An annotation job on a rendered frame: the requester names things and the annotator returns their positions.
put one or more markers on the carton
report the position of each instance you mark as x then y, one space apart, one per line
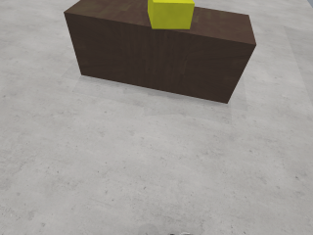
171 14

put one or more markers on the pedestal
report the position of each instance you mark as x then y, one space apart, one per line
114 40

